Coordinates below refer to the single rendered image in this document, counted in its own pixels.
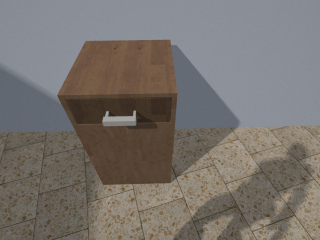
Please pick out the drawer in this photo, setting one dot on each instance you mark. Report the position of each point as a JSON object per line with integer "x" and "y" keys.
{"x": 148, "y": 109}

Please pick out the cabinet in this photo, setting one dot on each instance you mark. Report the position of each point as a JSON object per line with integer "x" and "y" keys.
{"x": 121, "y": 155}

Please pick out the handle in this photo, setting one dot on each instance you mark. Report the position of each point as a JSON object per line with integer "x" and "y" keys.
{"x": 119, "y": 120}

